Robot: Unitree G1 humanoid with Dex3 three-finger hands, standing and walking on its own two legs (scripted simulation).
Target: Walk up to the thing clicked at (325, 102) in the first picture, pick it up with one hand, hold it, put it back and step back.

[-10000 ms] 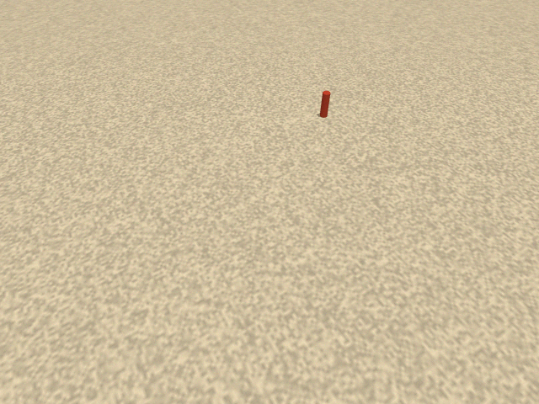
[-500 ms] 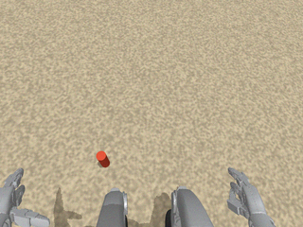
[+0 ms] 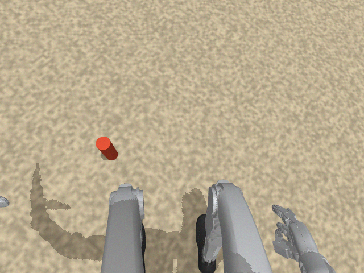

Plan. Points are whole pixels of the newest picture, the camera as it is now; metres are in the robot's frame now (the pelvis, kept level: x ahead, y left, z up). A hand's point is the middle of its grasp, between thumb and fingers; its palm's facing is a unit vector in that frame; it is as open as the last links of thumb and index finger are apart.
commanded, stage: go down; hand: left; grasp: from the side
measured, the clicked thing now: (107, 149) +0.46 +0.24 -0.41
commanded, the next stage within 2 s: approach in 1.36 s
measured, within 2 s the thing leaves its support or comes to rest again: neither
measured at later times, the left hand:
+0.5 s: hand out of the picture +0.35 +0.40 -0.09, palm faces +0.18 -0.98 -0.12, open 17.3 cm
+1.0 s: hand out of the picture +0.37 +0.42 -0.11, palm faces +0.18 -0.98 -0.09, open 17.4 cm
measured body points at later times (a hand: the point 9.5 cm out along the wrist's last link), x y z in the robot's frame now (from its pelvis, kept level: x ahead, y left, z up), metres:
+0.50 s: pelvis -0.02 +0.00 -0.08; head +0.19 +0.06 +0.32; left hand +0.34 +0.46 -0.08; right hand +0.14 -0.27 -0.18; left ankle +0.07 +0.13 -0.46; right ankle +0.08 -0.13 -0.46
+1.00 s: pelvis -0.02 +0.00 -0.12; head +0.19 +0.07 +0.28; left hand +0.35 +0.47 -0.10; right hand +0.12 -0.28 -0.21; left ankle +0.07 +0.13 -0.46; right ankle +0.08 -0.13 -0.46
